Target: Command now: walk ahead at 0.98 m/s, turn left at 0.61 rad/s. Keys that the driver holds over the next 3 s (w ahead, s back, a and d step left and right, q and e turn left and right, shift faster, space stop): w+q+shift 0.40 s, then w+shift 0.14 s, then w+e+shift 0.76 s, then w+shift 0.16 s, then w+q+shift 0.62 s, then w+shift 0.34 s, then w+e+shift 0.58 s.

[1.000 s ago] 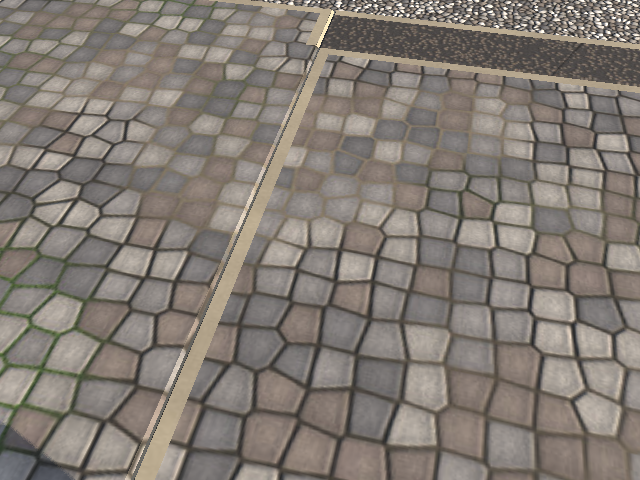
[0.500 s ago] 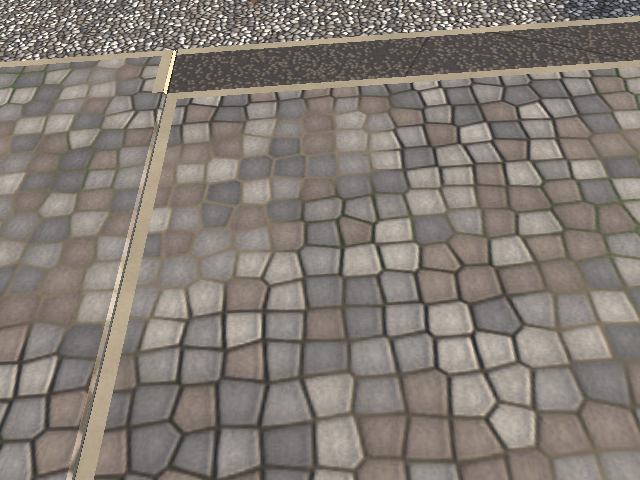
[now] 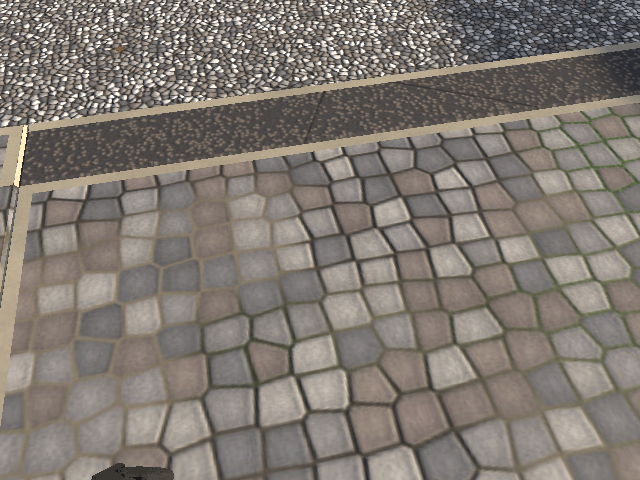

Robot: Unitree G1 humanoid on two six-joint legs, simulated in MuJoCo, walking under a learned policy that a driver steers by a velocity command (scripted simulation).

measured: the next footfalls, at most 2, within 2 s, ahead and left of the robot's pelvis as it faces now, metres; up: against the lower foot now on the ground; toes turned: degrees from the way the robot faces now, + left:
right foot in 0.20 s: +0.39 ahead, -0.16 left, +0.00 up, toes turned +12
left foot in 0.62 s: +0.69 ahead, +0.20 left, +0.00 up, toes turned +30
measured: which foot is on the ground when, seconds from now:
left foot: down 0.00-0.20, up 0.22-0.60, down 0.62-1.00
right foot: up 0.00-0.18, down 0.20-0.60, up 0.62-1.00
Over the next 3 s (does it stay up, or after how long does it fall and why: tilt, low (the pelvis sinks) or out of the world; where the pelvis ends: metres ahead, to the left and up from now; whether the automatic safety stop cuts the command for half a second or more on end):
stays up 2.74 0.42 -0.14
